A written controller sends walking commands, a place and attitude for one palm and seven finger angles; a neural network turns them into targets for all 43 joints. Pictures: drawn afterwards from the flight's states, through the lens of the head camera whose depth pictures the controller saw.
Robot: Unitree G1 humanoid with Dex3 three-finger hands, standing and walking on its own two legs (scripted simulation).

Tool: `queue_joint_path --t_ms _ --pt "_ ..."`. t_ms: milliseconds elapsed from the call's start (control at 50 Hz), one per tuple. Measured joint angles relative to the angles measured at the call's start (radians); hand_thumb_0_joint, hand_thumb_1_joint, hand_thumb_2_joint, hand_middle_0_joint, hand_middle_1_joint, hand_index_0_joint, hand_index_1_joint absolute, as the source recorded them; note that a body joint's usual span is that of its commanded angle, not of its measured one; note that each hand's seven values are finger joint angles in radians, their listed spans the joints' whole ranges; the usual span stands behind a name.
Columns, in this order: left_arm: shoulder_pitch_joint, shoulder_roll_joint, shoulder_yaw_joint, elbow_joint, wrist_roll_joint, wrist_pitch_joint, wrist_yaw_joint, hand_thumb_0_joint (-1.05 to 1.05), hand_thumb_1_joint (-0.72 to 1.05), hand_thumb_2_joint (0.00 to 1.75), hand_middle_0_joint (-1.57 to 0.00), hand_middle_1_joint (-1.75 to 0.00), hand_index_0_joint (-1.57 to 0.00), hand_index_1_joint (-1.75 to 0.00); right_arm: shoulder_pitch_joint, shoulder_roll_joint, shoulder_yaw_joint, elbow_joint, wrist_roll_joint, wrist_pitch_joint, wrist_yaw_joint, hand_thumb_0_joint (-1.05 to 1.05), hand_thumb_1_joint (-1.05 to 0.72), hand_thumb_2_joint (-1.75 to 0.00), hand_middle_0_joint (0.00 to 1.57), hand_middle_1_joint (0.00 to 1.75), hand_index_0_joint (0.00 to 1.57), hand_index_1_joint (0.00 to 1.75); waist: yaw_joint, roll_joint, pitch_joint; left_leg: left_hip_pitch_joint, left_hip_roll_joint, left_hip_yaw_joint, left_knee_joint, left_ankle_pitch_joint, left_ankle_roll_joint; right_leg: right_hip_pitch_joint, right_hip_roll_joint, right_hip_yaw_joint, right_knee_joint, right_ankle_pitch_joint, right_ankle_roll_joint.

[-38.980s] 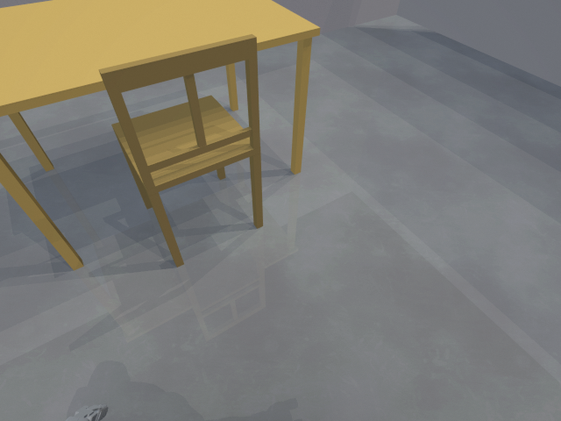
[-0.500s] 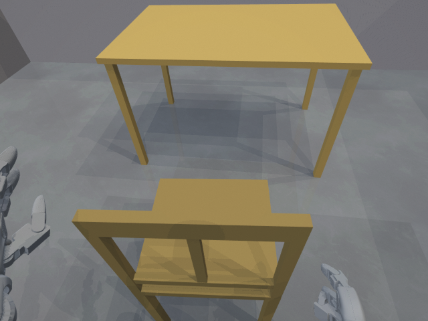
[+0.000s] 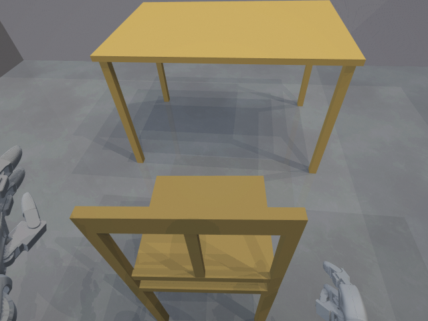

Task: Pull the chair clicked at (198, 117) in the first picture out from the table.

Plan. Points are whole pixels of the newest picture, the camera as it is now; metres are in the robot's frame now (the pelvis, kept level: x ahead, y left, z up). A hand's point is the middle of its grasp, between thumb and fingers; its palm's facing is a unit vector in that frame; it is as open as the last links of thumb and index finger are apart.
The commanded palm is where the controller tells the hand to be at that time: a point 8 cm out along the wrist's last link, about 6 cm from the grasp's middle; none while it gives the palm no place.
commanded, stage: step back with the hand held close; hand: left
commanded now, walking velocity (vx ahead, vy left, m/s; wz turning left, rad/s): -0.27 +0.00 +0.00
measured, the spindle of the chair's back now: (195, 254) +0.28 +0.09 -0.10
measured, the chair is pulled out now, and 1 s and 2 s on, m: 0.66 0.66 0.66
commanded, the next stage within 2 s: stop stepping back and stand still in 1.88 s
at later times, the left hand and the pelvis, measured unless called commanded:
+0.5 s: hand (24, 267) +0.13 +0.26 +0.16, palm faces +0.43 -0.74 -0.52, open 7.4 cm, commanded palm +0.08 +0.30 +0.18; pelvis -0.06 +0.00 -0.01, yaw +0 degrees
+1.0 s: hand (10, 277) +0.12 +0.27 +0.16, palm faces +0.45 -0.73 -0.51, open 7.4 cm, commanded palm +0.06 +0.30 +0.18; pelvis -0.08 +0.00 -0.01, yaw +0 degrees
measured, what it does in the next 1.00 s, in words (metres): shifts its weight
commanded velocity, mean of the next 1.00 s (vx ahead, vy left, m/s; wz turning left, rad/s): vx -0.31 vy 0.00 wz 0.01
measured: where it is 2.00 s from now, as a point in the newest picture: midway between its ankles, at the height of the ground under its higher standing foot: outside the picture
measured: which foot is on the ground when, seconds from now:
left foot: down 0.00-1.00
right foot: down 0.00-1.00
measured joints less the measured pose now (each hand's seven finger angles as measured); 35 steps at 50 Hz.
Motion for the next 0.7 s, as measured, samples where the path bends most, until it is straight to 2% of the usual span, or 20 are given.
queue_joint_path --t_ms 80,180,400,520,700 --pt "0.016 0.015 0.030 0.000 -0.001 -0.024 0.001 0.02 0.89 0.90 -0.21 -0.30 -0.21 -0.30 -0.018 0.000 0.003 -0.029 -0.002 0.026 -0.002 0.02 -0.91 -0.90 0.20 0.30 0.20 0.30 -0.023 0.003 0.001 -0.042 -0.003 0.009 0.004 0.012 0.002 -0.046 -0.002 0.010 0.002 0.017 0.002" --pt "0.087 0.023 0.012 -0.015 0.003 -0.015 -0.006 0.01 0.90 0.90 -0.21 -0.30 -0.21 -0.30 -0.023 0.001 -0.009 -0.048 -0.002 0.058 -0.009 0.02 -0.91 -0.90 0.20 0.30 0.20 0.30 -0.045 0.010 -0.003 -0.088 -0.014 0.020 0.007 0.028 0.007 -0.100 -0.012 0.024 0.016 0.031 0.007" --pt "0.115 0.047 0.040 -0.059 -0.002 -0.024 0.017 0.02 0.89 0.90 -0.21 -0.30 -0.21 -0.30 0.004 0.005 -0.020 -0.029 0.005 0.057 -0.026 0.02 -0.91 -0.90 0.20 0.30 0.20 0.30 -0.039 0.002 -0.007 -0.187 -0.012 0.010 0.079 0.039 0.001 -0.190 -0.012 0.018 0.075 0.044 -0.003" --pt "0.107 0.035 0.034 -0.059 0.004 -0.026 0.030 0.01 0.89 0.90 -0.21 -0.30 -0.21 -0.30 0.014 -0.006 -0.019 -0.030 0.004 0.045 -0.032 0.02 -0.91 -0.90 0.20 0.30 0.20 0.30 -0.042 -0.007 -0.026 -0.237 -0.014 0.009 0.113 0.046 0.006 -0.231 -0.013 0.020 0.091 0.063 -0.003" --pt "0.102 0.053 0.050 -0.056 0.017 -0.047 0.044 0.02 0.89 0.90 -0.21 -0.30 -0.21 -0.30 0.047 0.001 -0.004 -0.044 -0.001 0.012 -0.034 0.02 -0.91 -0.90 0.20 0.30 0.20 0.30 -0.048 -0.030 -0.040 -0.273 -0.009 0.003 0.126 0.062 0.012 -0.250 -0.007 0.015 0.070 0.090 -0.004"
